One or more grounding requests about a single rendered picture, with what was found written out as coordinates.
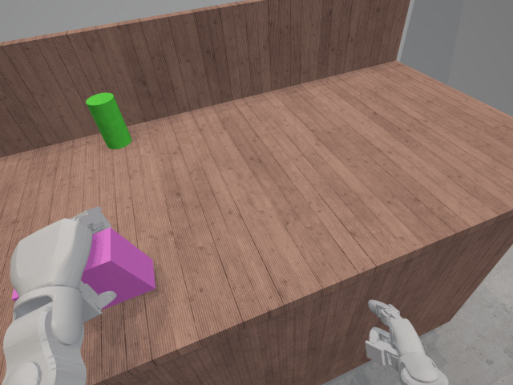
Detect sponge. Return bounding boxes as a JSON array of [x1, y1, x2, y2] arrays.
[[11, 228, 156, 310]]

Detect robot left forearm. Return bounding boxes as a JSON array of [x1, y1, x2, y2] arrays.
[[2, 286, 87, 385]]

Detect right robot hand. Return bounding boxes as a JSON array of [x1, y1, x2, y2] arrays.
[[365, 300, 426, 372]]

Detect table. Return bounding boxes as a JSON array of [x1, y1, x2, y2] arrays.
[[0, 0, 513, 385]]

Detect robot right forearm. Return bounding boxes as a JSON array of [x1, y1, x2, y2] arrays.
[[398, 352, 449, 385]]

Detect left robot hand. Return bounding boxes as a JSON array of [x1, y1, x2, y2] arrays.
[[10, 206, 117, 323]]

